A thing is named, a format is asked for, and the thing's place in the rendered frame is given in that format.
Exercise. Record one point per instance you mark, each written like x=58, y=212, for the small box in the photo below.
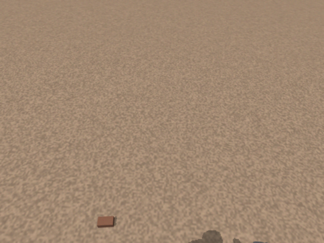
x=107, y=221

